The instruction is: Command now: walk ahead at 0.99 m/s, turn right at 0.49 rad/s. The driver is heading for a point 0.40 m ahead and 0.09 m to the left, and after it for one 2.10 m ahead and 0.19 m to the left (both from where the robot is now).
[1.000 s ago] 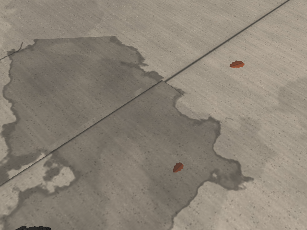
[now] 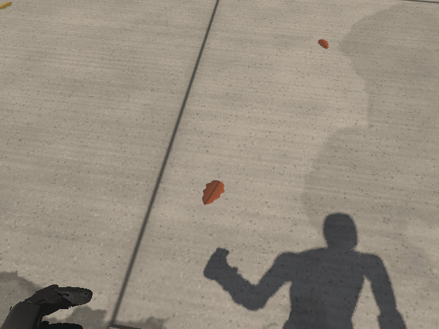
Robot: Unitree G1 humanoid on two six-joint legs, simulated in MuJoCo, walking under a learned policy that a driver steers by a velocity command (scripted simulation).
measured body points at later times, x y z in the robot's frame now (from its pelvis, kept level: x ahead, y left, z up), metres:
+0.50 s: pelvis +0.44 +0.01 -0.02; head +0.48 +0.02 +0.43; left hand +0.47 +0.30 -0.14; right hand +0.63 -0.24 -0.12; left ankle +0.64 +0.11 -0.71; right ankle +0.29 -0.07 -0.72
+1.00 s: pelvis +0.64 +0.02 -0.03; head +0.65 +0.04 +0.42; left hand +0.63 +0.32 -0.16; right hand +0.88 -0.16 -0.11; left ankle +0.63 +0.08 -0.77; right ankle +0.72 -0.16 -0.70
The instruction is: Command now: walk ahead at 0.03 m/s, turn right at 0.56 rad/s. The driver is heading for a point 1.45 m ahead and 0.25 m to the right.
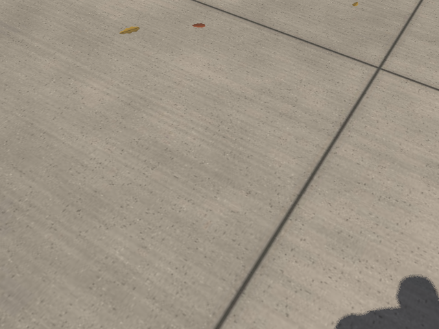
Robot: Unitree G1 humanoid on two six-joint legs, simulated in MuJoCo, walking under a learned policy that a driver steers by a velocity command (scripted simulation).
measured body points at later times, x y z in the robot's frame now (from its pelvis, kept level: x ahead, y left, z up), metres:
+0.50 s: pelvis +0.05 -0.09 +0.01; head +0.09 -0.14 +0.45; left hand +0.32 +0.11 -0.07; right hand +0.10 -0.42 -0.11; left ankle +0.14 +0.05 -0.67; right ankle +0.02 -0.18 -0.74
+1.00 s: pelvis +0.11 -0.07 +0.01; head +0.17 -0.05 +0.45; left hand +0.34 +0.19 -0.09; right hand +0.20 -0.38 -0.08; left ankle +0.12 +0.02 -0.74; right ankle +0.09 -0.23 -0.66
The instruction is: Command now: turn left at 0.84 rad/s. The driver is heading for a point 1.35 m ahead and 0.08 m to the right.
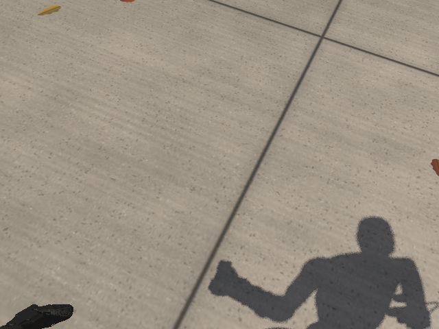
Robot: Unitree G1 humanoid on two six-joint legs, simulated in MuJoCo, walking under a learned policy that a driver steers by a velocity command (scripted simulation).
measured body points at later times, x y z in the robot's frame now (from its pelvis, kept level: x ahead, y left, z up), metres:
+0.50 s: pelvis +0.06 -0.03 +0.00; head +0.08 -0.04 +0.45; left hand +0.08 +0.26 -0.11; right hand +0.28 -0.26 -0.09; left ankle +0.00 +0.10 -0.73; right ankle +0.09 -0.14 -0.75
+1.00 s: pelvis +0.32 -0.10 -0.06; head +0.36 -0.11 +0.39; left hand +0.60 +0.09 -0.13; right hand +0.22 -0.36 -0.18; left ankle +0.07 +0.10 -0.65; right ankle +0.40 -0.17 -0.75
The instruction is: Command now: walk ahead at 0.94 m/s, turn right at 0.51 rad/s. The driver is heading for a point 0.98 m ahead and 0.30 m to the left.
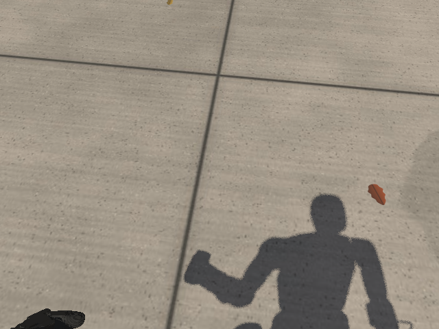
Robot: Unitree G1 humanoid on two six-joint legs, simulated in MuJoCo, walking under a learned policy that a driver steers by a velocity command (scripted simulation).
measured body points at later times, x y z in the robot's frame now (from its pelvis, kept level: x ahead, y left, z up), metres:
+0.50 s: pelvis +0.45 +0.00 +0.02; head +0.47 -0.01 +0.47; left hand +0.52 +0.27 -0.09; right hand +0.53 -0.28 -0.12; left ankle +0.53 +0.03 -0.69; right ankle +0.27 -0.12 -0.53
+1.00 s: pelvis +0.75 -0.01 +0.05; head +0.78 +0.04 +0.49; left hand +0.69 +0.30 -0.06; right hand +1.07 -0.12 -0.03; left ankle +0.67 +0.09 -0.61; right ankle +0.90 -0.04 -0.69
